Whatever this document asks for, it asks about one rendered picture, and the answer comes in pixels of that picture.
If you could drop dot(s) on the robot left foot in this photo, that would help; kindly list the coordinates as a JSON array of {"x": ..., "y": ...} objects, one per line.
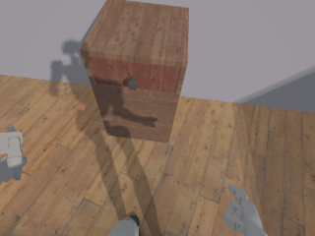
[{"x": 136, "y": 219}]

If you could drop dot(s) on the right robot hand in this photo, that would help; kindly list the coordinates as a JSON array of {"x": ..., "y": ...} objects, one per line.
[{"x": 247, "y": 216}]

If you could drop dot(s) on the handle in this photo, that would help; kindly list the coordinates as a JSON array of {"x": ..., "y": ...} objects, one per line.
[{"x": 132, "y": 85}]

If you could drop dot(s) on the left robot hand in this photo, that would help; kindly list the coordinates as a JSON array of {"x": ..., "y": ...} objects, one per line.
[{"x": 11, "y": 166}]

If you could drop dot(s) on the cabinet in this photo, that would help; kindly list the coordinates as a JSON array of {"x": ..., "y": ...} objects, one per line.
[{"x": 145, "y": 33}]

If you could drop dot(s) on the drawer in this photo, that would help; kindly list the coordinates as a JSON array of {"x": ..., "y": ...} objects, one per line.
[{"x": 117, "y": 73}]

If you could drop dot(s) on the robot left thigh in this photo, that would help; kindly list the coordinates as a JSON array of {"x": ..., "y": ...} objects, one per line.
[{"x": 124, "y": 227}]

